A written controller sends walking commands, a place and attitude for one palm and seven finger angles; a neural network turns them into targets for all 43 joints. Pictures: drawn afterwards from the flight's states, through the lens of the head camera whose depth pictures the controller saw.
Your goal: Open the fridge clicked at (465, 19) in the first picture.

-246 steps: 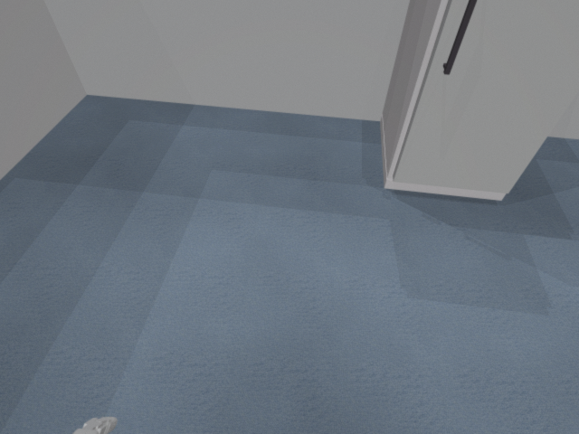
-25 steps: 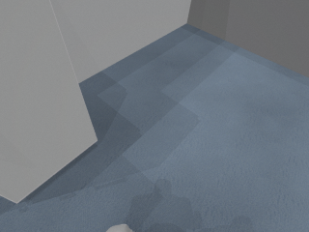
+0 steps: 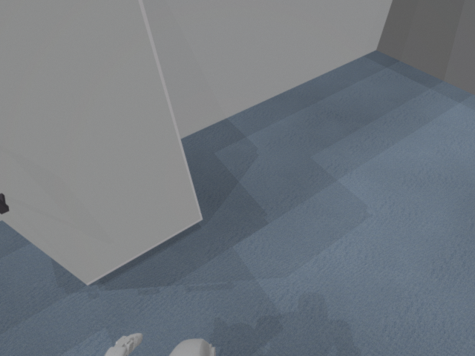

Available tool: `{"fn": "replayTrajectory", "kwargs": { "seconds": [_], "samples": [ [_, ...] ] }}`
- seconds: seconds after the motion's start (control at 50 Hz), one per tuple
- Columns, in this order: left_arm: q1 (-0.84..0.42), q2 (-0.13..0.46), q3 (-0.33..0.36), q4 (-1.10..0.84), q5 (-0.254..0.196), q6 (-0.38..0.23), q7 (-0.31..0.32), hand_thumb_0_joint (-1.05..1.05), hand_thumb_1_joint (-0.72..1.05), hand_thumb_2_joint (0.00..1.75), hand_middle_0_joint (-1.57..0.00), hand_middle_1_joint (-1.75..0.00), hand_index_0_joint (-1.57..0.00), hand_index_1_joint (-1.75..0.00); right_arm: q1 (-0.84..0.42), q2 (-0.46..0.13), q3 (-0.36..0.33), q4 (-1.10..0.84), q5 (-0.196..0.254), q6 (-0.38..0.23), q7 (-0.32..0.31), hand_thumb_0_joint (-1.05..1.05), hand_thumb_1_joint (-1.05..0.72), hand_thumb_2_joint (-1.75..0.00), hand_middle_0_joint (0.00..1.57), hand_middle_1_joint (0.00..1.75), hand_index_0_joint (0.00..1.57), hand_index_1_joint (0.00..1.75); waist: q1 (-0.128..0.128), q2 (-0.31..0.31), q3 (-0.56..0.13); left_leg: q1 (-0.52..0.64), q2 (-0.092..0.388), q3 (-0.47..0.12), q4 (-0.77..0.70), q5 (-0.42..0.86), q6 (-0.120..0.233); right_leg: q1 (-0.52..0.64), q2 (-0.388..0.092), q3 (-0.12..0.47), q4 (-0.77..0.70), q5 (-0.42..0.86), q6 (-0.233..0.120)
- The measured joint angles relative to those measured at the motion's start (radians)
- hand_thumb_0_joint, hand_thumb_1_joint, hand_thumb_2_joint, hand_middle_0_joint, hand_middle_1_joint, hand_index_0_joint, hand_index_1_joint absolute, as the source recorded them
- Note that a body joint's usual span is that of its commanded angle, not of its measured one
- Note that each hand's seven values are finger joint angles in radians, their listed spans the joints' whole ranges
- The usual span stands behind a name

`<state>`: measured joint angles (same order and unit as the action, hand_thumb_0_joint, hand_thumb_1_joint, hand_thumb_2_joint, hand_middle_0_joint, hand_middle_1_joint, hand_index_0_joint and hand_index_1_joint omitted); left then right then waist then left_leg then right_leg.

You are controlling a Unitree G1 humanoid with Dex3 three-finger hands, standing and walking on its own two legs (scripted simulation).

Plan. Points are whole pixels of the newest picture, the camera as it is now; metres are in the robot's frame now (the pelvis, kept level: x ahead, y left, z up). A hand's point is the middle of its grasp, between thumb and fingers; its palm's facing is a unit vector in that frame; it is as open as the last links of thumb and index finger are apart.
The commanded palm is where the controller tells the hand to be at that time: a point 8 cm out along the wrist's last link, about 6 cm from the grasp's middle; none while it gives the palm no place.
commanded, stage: turn to face it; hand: left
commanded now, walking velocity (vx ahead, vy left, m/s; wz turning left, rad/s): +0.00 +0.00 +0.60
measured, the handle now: out of the picture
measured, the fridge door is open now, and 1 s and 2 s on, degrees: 0 0 0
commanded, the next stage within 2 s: take the last steps up to it in 0.82 s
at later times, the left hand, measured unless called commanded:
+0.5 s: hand out of the picture +0.02 +0.27 -0.16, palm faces +0.34 -0.90 -0.28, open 7.4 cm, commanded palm none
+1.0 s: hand out of the picture -0.07 +0.18 -0.17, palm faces +0.54 -0.81 -0.24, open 7.4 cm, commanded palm none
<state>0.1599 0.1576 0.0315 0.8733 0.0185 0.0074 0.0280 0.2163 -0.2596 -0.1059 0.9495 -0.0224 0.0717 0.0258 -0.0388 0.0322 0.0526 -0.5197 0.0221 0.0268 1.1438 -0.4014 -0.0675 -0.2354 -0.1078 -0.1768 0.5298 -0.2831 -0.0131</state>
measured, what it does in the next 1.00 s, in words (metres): steps on the spot, turning left: left foot, then right foot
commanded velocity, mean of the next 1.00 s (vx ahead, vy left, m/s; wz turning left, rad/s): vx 0.03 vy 0.01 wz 0.43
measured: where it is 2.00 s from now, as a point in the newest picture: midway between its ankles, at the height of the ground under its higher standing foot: outside the picture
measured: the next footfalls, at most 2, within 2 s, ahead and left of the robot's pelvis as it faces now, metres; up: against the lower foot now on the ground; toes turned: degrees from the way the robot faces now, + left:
left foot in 0.24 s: +0.02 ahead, +0.15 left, +0.00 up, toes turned +17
right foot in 0.62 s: +0.11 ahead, -0.08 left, +0.00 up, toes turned +18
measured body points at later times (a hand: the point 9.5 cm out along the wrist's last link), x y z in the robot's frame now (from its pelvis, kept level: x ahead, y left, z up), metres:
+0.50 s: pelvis +0.01 +0.03 +0.00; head +0.05 +0.05 +0.44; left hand +0.00 +0.32 -0.14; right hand +0.19 -0.18 -0.14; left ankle -0.02 +0.14 -0.74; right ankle +0.05 -0.12 -0.68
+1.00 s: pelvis +0.00 +0.00 +0.00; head +0.04 +0.01 +0.45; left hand -0.10 +0.23 -0.15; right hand +0.21 -0.18 -0.15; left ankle -0.09 +0.10 -0.71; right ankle +0.07 -0.09 -0.74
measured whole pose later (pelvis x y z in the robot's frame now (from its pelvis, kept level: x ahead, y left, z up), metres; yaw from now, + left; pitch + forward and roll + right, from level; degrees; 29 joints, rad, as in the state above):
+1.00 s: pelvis +0.00 +0.00 +0.00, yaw +31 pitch +0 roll +1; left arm 0.26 0.19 0.03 0.95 0.03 0.01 0.02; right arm 0.15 -0.24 -0.06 0.98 -0.01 0.07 0.02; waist 0.03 -0.01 0.08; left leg -0.31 0.02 0.03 0.78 -0.47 -0.05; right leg -0.25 -0.12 -0.19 0.53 -0.26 0.00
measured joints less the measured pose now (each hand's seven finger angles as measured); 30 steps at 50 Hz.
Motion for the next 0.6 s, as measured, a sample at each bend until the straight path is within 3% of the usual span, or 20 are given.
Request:
{"fn": "replayTrajectory", "kwargs": {
  "seconds": [0.08,0.16,0.22,0.24,0.26,0.3,0.38,0.5,0.6],
  "samples": [
    [0.027,0.009,-0.003,0.012,0.004,0.004,-0.005,0.00,0.91,0.90,-0.20,-0.30,-0.20,-0.30,-0.029,-0.008,0.008,-0.007,0.003,0.009,0.003,0.01,-0.91,-0.90,0.19,0.30,0.20,0.30,0.018,-0.022,0.019,0.051,0.026,0.022,-0.124,-0.022,-0.011,0.013,-0.036,-0.050,0.000,-0.010,0.009],
    [0.055,0.037,0.006,0.029,0.007,0.014,-0.010,0.00,0.91,0.90,-0.20,-0.30,-0.20,-0.30,-0.069,-0.008,0.020,-0.021,0.008,0.006,0.006,0.01,-0.91,-0.90,0.19,0.30,0.20,0.30,0.043,-0.043,0.039,0.123,0.033,0.055,-0.300,-0.035,0.000,0.002,-0.070,-0.096,0.039,-0.035,0.026],
    [0.081,0.069,0.021,0.041,0.002,0.025,-0.013,0.00,0.91,0.90,-0.20,-0.30,-0.20,-0.30,-0.088,-0.008,0.029,-0.043,0.009,-0.010,0.010,0.01,-0.91,-0.90,0.19,0.30,0.20,0.30,0.056,-0.057,0.042,0.205,0.027,0.087,-0.490,0.060,0.018,-0.019,-0.099,-0.131,0.109,-0.075,0.050],
    [0.093,0.080,0.028,0.043,-0.002,0.030,-0.015,0.00,0.91,0.90,-0.20,-0.30,-0.20,-0.30,-0.091,-0.010,0.031,-0.052,0.006,-0.021,0.011,0.01,-0.91,-0.90,0.19,0.30,0.20,0.30,0.057,-0.057,0.036,0.220,0.024,0.084,-0.536,0.098,0.057,-0.045,-0.108,-0.126,0.164,-0.094,0.061],
    [0.093,0.096,0.034,0.049,-0.005,0.040,-0.015,0.00,0.91,0.90,-0.20,-0.30,-0.20,-0.30,-0.101,-0.003,0.032,-0.056,0.007,-0.031,0.010,0.01,-0.91,-0.90,0.19,0.30,0.20,0.30,0.061,-0.073,0.043,0.207,0.013,0.081,-0.513,0.086,0.081,-0.082,-0.111,-0.082,0.248,-0.170,0.077],
    [0.086,0.119,0.044,0.063,-0.005,0.064,-0.008,0.01,0.91,0.90,-0.20,-0.30,-0.20,-0.30,-0.108,0.009,0.042,-0.060,0.009,-0.046,0.003,0.01,-0.91,-0.90,0.20,0.30,0.20,0.30,0.067,-0.084,0.050,0.199,0.007,0.067,-0.490,0.060,0.094,-0.157,-0.074,0.019,0.427,-0.262,0.095],
    [0.061,0.134,0.053,0.066,-0.009,0.066,-0.012,0.01,0.91,0.90,-0.19,-0.30,-0.20,-0.30,-0.097,0.023,0.053,-0.059,0.006,-0.050,-0.011,0.00,-0.91,-0.90,0.20,0.30,0.20,0.30,0.063,-0.072,0.048,0.228,-0.004,0.019,-0.561,0.097,0.085,-0.241,-0.022,0.107,0.583,-0.194,0.114],
    [0.018,0.113,0.040,0.026,-0.014,0.053,-0.015,0.01,0.91,0.90,-0.19,-0.30,-0.19,-0.30,-0.081,0.030,0.054,-0.047,0.004,-0.040,-0.009,0.01,-0.90,-0.89,0.20,0.30,0.21,0.30,0.050,-0.045,0.042,0.258,-0.031,-0.041,-0.630,0.143,0.082,-0.223,0.016,0.150,0.444,-0.160,0.123],
    [-0.008,0.081,0.023,-0.005,-0.019,0.034,-0.013,0.01,0.91,0.90,-0.19,-0.30,-0.20,-0.30,-0.066,0.026,0.044,-0.041,0.002,-0.024,-0.008,0.01,-0.90,-0.89,0.20,0.30,0.21,0.30,0.030,-0.014,0.032,0.238,-0.047,-0.091,-0.589,0.130,0.058,-0.116,0.057,0.144,0.183,-0.094,0.106]
  ]
}}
